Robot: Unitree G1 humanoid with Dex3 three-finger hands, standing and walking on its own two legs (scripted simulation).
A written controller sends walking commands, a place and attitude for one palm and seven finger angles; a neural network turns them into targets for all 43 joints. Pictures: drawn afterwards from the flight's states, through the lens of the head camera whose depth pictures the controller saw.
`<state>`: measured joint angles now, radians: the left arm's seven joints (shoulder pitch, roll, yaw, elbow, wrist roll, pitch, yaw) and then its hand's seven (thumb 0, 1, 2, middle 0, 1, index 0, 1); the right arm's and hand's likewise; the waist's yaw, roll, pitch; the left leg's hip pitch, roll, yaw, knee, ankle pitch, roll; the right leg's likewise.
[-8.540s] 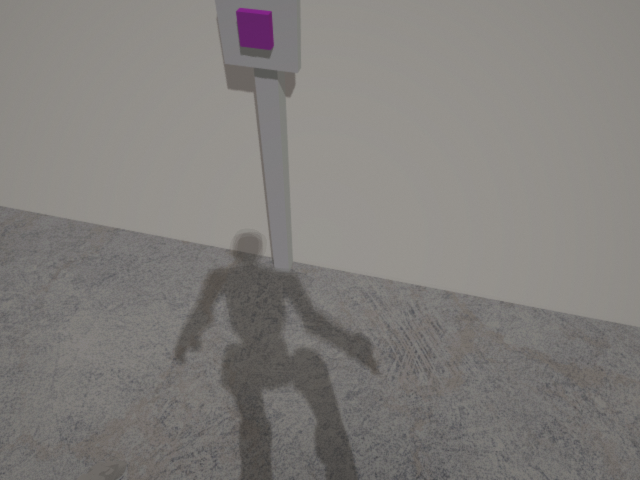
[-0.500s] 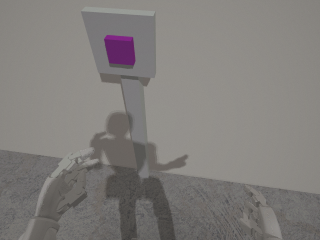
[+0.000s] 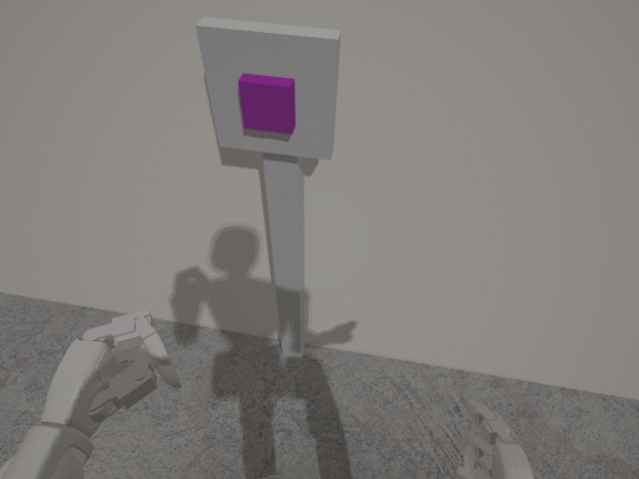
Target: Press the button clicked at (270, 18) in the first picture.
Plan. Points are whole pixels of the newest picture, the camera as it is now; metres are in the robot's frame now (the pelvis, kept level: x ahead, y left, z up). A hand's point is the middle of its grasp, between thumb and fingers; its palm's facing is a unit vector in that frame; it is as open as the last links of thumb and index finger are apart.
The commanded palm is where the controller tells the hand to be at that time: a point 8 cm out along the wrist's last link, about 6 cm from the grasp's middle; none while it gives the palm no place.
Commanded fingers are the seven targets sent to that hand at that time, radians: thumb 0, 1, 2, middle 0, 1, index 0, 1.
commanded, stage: raise the hand and make a fist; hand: left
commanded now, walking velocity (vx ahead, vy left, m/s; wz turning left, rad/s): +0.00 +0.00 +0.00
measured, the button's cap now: (269, 103) +0.55 +0.11 +0.20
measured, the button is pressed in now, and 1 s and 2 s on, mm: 0 0 0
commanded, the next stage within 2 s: aim a knuckle at the button in 1.20 s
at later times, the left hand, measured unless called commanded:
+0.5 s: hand (105, 340) +0.22 +0.22 +0.15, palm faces -0.06 -1.00 -0.08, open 3.1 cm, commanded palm +0.19 +0.26 +0.16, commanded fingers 0.00 0.90 0.90 -1.30 -1.50 -1.30 -1.50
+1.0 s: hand (97, 302) +0.23 +0.21 +0.19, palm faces -0.06 -0.99 -0.08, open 3.1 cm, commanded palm +0.20 +0.26 +0.20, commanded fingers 0.00 0.90 0.90 -1.30 -1.50 -1.30 -1.50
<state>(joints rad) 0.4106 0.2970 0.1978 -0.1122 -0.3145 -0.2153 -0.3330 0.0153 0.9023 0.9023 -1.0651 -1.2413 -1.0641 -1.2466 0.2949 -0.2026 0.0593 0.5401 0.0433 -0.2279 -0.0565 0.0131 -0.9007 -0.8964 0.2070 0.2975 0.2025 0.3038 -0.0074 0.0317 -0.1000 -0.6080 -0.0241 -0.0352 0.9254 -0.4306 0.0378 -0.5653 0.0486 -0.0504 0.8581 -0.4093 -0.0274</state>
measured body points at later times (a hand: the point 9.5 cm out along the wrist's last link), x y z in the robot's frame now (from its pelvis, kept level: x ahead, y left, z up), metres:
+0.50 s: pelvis +0.01 +0.01 +0.02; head -0.01 +0.01 +0.47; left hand +0.21 +0.27 +0.15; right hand +0.21 -0.20 -0.02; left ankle +0.02 +0.09 -0.69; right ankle +0.02 -0.11 -0.69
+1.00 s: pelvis +0.01 -0.01 +0.04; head -0.02 -0.02 +0.49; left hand +0.23 +0.27 +0.20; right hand +0.20 -0.22 -0.02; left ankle +0.02 +0.09 -0.69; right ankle +0.02 -0.11 -0.69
